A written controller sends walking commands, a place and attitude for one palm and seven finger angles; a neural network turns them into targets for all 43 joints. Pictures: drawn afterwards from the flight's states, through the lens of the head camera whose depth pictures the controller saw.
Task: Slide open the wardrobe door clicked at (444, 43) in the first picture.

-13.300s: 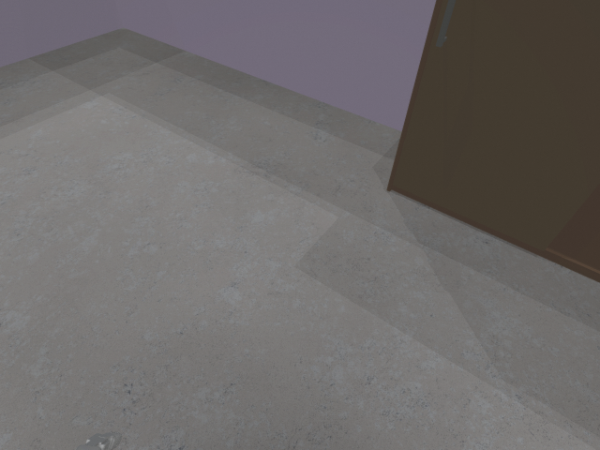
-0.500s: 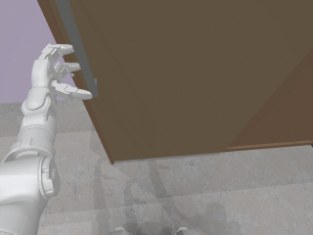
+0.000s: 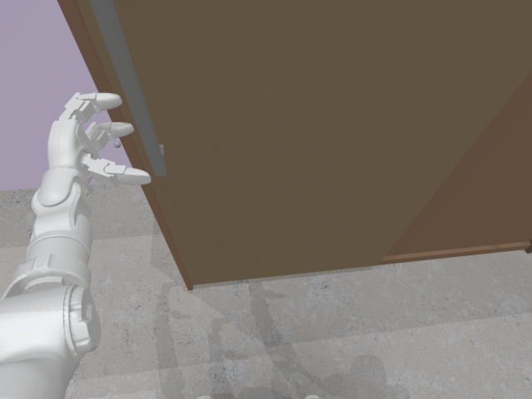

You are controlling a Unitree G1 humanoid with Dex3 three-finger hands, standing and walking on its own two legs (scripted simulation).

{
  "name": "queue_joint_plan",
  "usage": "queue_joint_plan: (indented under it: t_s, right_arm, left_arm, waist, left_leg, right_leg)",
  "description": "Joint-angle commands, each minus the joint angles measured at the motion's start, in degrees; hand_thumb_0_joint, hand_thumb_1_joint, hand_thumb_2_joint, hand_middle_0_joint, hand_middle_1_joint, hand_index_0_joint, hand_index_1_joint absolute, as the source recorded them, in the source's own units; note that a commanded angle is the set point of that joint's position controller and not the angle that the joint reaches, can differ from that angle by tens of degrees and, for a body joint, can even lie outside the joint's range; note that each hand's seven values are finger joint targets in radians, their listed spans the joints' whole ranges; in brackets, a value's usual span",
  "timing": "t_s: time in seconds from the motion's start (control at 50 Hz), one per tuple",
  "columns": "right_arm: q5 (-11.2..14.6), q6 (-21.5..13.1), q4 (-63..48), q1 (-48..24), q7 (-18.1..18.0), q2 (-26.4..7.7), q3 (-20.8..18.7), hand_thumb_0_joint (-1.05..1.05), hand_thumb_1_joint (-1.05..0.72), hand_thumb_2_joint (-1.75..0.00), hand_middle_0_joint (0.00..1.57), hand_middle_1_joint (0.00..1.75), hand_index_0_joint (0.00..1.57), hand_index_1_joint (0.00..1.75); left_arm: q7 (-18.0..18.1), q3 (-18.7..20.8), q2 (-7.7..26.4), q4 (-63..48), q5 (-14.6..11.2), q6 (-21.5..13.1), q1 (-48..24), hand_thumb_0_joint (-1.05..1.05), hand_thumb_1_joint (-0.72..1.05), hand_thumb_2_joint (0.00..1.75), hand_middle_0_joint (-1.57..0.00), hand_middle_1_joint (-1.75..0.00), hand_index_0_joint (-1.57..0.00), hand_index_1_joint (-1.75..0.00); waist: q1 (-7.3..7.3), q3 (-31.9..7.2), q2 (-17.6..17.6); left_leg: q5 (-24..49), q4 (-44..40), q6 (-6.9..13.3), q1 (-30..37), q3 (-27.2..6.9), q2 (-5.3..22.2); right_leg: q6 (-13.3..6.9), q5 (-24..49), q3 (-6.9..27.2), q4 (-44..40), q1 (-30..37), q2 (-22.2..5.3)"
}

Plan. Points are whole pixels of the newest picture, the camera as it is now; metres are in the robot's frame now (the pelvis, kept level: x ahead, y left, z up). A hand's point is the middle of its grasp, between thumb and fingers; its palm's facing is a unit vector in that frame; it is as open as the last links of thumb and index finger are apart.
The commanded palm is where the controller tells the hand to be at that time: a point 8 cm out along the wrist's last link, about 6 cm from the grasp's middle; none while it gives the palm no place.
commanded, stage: slide the fingers in behind the handle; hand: left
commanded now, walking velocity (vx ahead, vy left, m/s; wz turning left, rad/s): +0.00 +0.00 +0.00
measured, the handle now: (137, 92) +0.52 +0.17 +0.17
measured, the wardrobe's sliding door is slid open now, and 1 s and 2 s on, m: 0.00 0.00 0.00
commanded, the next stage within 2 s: grip the handle and tug to test in 1.48 s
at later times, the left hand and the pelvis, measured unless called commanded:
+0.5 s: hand (136, 145) +0.46 +0.18 +0.12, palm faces +0.08 -1.00 +0.01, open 13.9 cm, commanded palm +0.43 +0.23 +0.12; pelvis -0.01 +0.00 +0.00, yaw +1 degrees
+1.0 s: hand (152, 145) +0.46 +0.15 +0.12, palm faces +0.09 -1.00 +0.01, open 13.9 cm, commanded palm +0.43 +0.20 +0.12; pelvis -0.01 -0.01 +0.00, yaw +1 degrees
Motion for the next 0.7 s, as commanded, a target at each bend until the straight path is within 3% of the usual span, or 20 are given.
queue_joint_plan:
  t_s: [0.0, 0.04, 0.08, 0.16, 0.2, 0.22, 0.28, 0.32, 0.36, 0.44, 0.5, 0.56, 0.6, 0.68]
  right_arm:
    - [0.3, -1.8, -5.5, 3.1, -0.9, -9.3, -3.9, 0.0, -0.9, -0.9, 0.2, 0.3, 0.2, 0.3]
    - [0.3, -2.2, -5.0, 2.5, -0.7, -9.0, -3.9, 0.0, -0.9, -0.9, 0.2, 0.3, 0.2, 0.3]
    - [0.3, -2.3, -4.1, 2.8, -1.0, -9.5, -3.8, 0.0, -0.9, -0.9, 0.2, 0.3, 0.2, 0.3]
    - [0.2, -3.0, -3.6, 2.0, -0.8, -9.1, -3.8, 0.0, -0.9, -0.9, 0.2, 0.3, 0.2, 0.3]
    - [0.0, -3.2, -3.1, 2.1, -0.8, -9.2, -3.7, 0.0, -0.9, -0.9, 0.2, 0.3, 0.2, 0.3]
    - [0.0, -3.4, -3.1, 1.9, -0.7, -9.1, -3.6, 0.0, -0.9, -0.9, 0.2, 0.3, 0.2, 0.3]
    - [-0.3, -3.4, -3.3, 2.3, -0.6, -9.5, -3.5, 0.0, -0.9, -0.9, 0.2, 0.3, 0.2, 0.3]
    - [-0.2, -3.5, -3.8, 1.7, -0.5, -9.2, -3.4, 0.0, -0.9, -0.9, 0.2, 0.3, 0.2, 0.3]
    - [-0.2, -3.4, -4.2, 1.6, -0.4, -9.0, -3.4, 0.0, -0.9, -0.9, 0.2, 0.3, 0.2, 0.3]
    - [-0.1, -3.1, -4.3, 1.9, -0.4, -9.1, -3.5, 0.0, -0.9, -0.9, 0.2, 0.3, 0.2, 0.3]
    - [-0.1, -3.1, -4.3, 2.2, -0.7, -9.2, -3.6, 0.0, -0.9, -0.9, 0.2, 0.3, 0.2, 0.3]
    - [0.1, -3.3, -3.9, 2.1, -0.6, -8.7, -3.7, 0.0, -0.9, -0.9, 0.2, 0.3, 0.2, 0.3]
    - [-0.1, -3.3, -3.4, 2.8, -0.6, -9.1, -3.9, 0.0, -0.9, -0.9, 0.2, 0.3, 0.2, 0.3]
    - [-0.1, -3.3, -3.2, 2.8, -0.4, -8.8, -4.1, 0.0, -0.9, -0.9, 0.2, 0.3, 0.2, 0.3]
  left_arm:
    - [0.2, -1.5, 10.7, -19.1, -1.1, -4.6, -24.7, 0.0, -0.5, 0.3, -0.3, -1.2, -0.3, -1.2]
    - [0.6, -4.2, 6.9, -18.9, -1.5, -4.6, -25.3, 0.0, -0.5, 0.3, -0.3, -1.2, -0.3, -1.2]
    - [1.5, -3.5, 8.1, -16.7, -1.5, -4.3, -27.0, 0.0, -0.5, 0.3, -0.3, -1.2, -0.3, -1.2]
    - [3.1, -5.5, 5.0, -16.5, -0.6, -3.8, -29.2, 0.0, -0.5, 0.3, -0.3, -1.2, -0.3, -1.2]
    - [4.1, -4.7, 6.7, -15.6, 0.3, -4.1, -31.2, 0.0, -0.5, 0.3, -0.3, -1.2, -0.3, -1.2]
    - [4.5, -5.4, 5.5, -15.1, 0.4, -4.2, -31.5, 0.0, -0.5, 0.3, -0.3, -1.2, -0.3, -1.2]
    - [5.5, -2.0, 8.4, -12.0, 0.5, -4.4, -28.5, 0.0, -0.5, 0.3, -0.3, -1.2, -0.3, -1.2]
    - [5.7, -2.1, 8.6, -13.3, 0.8, -4.7, -30.0, 0.0, -0.5, 0.3, -0.3, -1.2, -0.3, -1.2]
    - [5.5, -2.5, 8.3, -13.0, 1.3, -4.9, -28.5, 0.0, -0.5, 0.3, -0.3, -1.2, -0.3, -1.2]
    - [5.1, -2.5, 8.5, -12.3, 1.2, -4.8, -29.1, 0.0, -0.5, 0.3, -0.3, -1.2, -0.3, -1.2]
    - [4.7, -1.1, 9.9, -13.6, 0.6, -5.3, -28.9, 0.0, -0.5, 0.3, -0.3, -1.2, -0.3, -1.2]
    - [4.1, -4.9, 5.2, -14.2, 0.2, -5.3, -29.8, 0.0, -0.5, 0.3, -0.3, -1.2, -0.3, -1.2]
    - [4.3, -3.3, 7.3, -14.4, 0.2, -5.7, -29.5, 0.0, -0.5, 0.3, -0.3, -1.2, -0.3, -1.2]
    - [5.1, -4.9, 5.1, -15.8, 0.0, -5.5, -29.0, 0.0, -0.5, 0.3, -0.3, -1.2, -0.3, -1.2]
  waist:
    - [0.85, -21.8, 5.0]
    - [0.16, -19.1, 5.2]
    - [-0.47, -16.8, 1.5]
    - [-0.28, -18.5, 4.2]
    - [-0.56, -18.6, 3.7]
    - [-0.59, -18.6, 3.2]
    - [0.61, -19.4, -0.8]
    - [0.77, -21.6, 0.6]
    - [1.14, -21.3, 2.2]
    - [0.39, -19.7, 1.0]
    - [0.92, -21.5, 0.7]
    - [-0.21, -20.4, 2.7]
    - [0.22, -20.9, 1.9]
    - [0.31, -21.3, 3.3]
  left_leg:
    - [19.2, -4.4, 0.7, 18.2, -3.9, -2.4]
    - [18.3, -4.4, 0.4, 19.0, -4.5, -2.1]
    - [15.3, -4.9, 0.5, 17.3, -5.1, -2.0]
    - [15.6, -4.9, 0.1, 19.3, -5.6, -2.3]
    - [15.1, -4.7, 0.1, 18.6, -5.9, -2.3]
    - [14.2, -4.8, 0.1, 18.3, -5.9, -2.4]
    - [14.3, -4.8, 0.3, 16.0, -5.6, -2.6]
    - [15.1, -4.5, 0.3, 16.2, -5.0, -2.9]
    - [15.8, -4.3, 0.2, 15.9, -4.4, -2.9]
    - [14.3, -4.3, 0.5, 14.5, -4.1, -2.8]
    - [14.6, -4.4, 0.7, 14.4, -4.0, -3.0]
    - [14.0, -4.2, 0.6, 15.7, -3.8, -2.9]
    - [14.2, -4.3, 0.7, 15.4, -4.1, -2.9]
    - [15.0, -4.5, 0.5, 16.8, -4.3, -2.9]
  right_leg:
    - [-0.7, 19.7, 0.8, -4.0, 5.9, 2.7]
    - [-0.8, 17.5, 0.3, -4.3, 3.3, 2.9]
    - [-0.9, 14.9, 0.1, -4.7, 2.9, 2.9]
    - [-1.0, 14.3, 0.0, -4.2, 1.3, 2.5]
    - [-0.9, 13.8, 0.0, -3.9, 1.0, 2.4]
    - [-0.9, 13.3, 0.0, -3.9, 1.0, 2.4]
    - [-0.9, 14.3, 0.1, -3.6, 3.8, 2.4]
    - [-0.8, 16.1, 0.5, -3.2, 5.0, 2.3]
    - [-0.9, 17.2, 0.7, -3.1, 5.2, 2.2]
    - [-0.7, 16.8, 0.9, -3.7, 5.3, 2.4]
    - [-0.7, 17.8, 1.2, -3.8, 7.2, 2.4]
    - [-0.6, 17.0, 1.2, -4.4, 5.2, 2.5]
    - [-0.7, 17.1, 1.2, -4.3, 5.9, 2.6]
    - [-0.9, 16.7, 0.7, -4.2, 5.5, 2.6]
